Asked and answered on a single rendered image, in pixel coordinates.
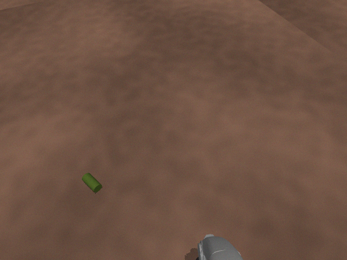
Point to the can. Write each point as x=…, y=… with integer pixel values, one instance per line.
x=92, y=182

